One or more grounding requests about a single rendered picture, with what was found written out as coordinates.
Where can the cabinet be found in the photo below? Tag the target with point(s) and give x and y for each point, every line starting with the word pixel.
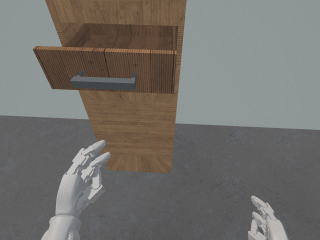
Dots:
pixel 138 127

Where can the right robot hand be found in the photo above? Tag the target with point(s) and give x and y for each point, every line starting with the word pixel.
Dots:
pixel 271 228

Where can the drawer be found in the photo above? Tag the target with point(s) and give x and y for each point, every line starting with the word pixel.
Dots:
pixel 114 51

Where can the left robot forearm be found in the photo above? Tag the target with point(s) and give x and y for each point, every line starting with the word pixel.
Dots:
pixel 63 227

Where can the handle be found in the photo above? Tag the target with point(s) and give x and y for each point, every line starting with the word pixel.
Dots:
pixel 119 5
pixel 81 81

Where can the left robot hand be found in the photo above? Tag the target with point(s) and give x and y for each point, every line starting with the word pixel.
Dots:
pixel 69 199

